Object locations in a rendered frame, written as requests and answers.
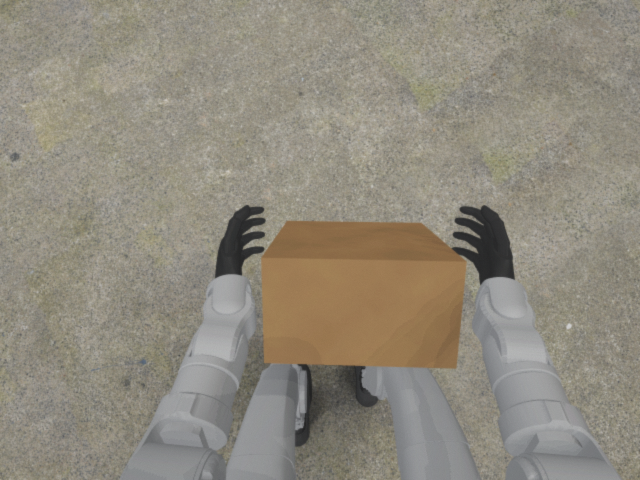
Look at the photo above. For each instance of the left robot forearm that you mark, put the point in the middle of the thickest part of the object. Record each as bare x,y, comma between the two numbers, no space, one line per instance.
197,412

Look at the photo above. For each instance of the carton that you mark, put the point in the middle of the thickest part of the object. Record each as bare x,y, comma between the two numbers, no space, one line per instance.
385,294

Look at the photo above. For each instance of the left robot upper arm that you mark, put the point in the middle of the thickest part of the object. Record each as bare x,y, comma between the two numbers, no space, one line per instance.
159,461

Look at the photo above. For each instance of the left robot thigh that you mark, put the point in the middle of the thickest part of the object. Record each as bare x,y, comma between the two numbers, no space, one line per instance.
265,445

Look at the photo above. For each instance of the right robot upper arm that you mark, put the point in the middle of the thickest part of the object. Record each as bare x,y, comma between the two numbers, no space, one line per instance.
543,466

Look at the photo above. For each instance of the robot left hand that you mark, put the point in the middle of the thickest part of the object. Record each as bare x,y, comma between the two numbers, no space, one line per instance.
231,255

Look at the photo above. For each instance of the right robot forearm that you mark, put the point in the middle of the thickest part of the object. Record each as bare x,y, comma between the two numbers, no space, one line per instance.
536,415

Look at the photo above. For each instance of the robot right foot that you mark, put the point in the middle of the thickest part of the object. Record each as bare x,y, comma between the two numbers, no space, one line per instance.
363,396

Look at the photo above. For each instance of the robot right hand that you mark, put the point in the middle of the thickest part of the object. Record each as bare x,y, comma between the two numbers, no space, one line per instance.
495,258

